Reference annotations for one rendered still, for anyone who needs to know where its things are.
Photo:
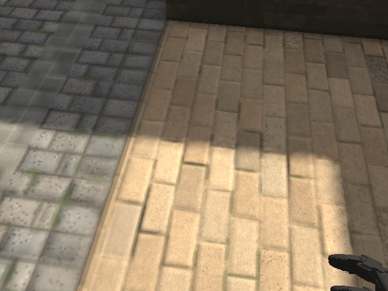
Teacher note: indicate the right robot hand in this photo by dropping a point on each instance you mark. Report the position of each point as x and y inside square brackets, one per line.
[365, 267]

